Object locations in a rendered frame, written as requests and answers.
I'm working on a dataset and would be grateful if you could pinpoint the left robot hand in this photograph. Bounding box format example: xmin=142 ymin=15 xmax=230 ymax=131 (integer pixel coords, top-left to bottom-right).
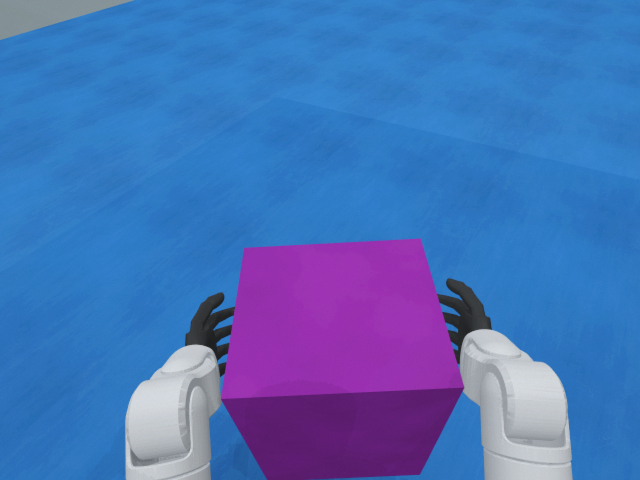
xmin=185 ymin=292 xmax=235 ymax=377

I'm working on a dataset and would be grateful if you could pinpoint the robot left forearm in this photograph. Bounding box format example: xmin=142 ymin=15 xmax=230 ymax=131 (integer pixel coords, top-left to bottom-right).
xmin=125 ymin=345 xmax=222 ymax=480

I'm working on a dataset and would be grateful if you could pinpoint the carton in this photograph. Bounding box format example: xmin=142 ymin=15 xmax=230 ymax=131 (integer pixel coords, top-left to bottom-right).
xmin=221 ymin=239 xmax=464 ymax=480

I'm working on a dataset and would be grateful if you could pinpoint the right robot hand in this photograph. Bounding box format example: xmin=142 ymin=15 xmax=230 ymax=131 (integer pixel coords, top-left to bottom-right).
xmin=437 ymin=278 xmax=492 ymax=365

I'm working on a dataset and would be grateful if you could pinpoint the robot right forearm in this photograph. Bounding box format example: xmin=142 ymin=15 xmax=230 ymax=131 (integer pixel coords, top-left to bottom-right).
xmin=460 ymin=329 xmax=573 ymax=480

